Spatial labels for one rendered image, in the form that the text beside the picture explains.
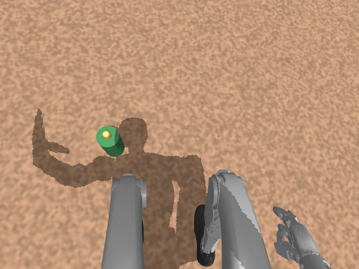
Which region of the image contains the right robot hand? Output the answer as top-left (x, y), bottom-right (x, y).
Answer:
top-left (273, 206), bottom-right (320, 264)

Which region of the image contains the right robot arm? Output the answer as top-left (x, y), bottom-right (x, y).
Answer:
top-left (299, 254), bottom-right (331, 269)

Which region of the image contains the right robot foot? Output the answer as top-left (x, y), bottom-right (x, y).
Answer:
top-left (194, 205), bottom-right (215, 267)

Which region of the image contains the bottle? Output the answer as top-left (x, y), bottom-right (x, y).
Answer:
top-left (96, 126), bottom-right (125, 157)

